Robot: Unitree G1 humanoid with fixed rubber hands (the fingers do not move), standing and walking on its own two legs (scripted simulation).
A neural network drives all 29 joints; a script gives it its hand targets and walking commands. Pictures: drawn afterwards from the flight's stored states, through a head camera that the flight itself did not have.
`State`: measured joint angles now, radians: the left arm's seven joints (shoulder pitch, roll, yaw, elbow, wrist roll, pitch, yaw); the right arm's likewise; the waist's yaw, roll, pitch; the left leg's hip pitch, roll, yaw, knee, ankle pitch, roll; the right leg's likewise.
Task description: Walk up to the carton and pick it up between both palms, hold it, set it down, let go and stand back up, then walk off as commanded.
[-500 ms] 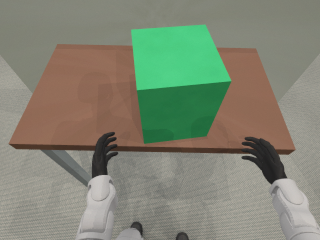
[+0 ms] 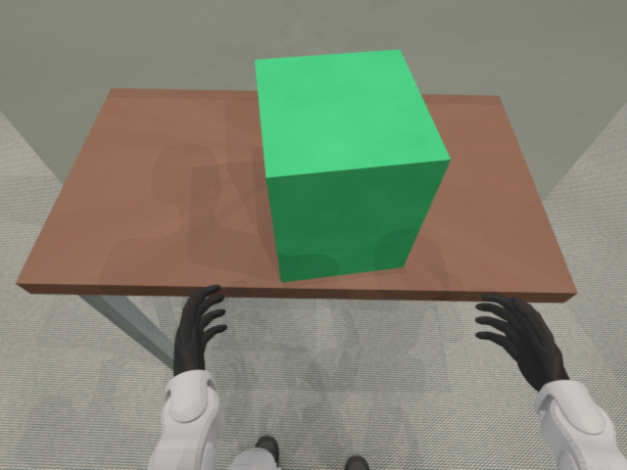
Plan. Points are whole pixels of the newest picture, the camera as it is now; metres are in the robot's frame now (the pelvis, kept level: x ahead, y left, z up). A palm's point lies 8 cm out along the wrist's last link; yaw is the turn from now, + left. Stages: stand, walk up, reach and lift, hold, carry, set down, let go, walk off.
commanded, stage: set down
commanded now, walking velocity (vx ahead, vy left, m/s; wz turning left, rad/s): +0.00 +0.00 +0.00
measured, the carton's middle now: (336, 174) +0.49 +0.04 +0.04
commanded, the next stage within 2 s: let go in 1.28 s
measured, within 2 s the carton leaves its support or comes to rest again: neither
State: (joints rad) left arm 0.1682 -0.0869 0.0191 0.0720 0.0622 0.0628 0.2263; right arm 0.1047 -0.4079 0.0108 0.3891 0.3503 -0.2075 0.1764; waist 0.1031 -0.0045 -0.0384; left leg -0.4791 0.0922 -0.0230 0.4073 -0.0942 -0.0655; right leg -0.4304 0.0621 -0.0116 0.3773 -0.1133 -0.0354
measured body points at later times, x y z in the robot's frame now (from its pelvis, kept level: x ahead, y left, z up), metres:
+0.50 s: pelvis +0.01 +0.01 +0.00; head +0.08 +0.02 +0.45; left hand +0.22 +0.21 -0.02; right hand +0.27 -0.21 -0.03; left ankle +0.06 +0.16 -0.74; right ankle +0.04 -0.10 -0.74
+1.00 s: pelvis +0.02 +0.01 +0.00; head +0.09 +0.02 +0.45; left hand +0.21 +0.23 -0.04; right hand +0.25 -0.19 -0.06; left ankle +0.06 +0.16 -0.74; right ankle +0.04 -0.10 -0.74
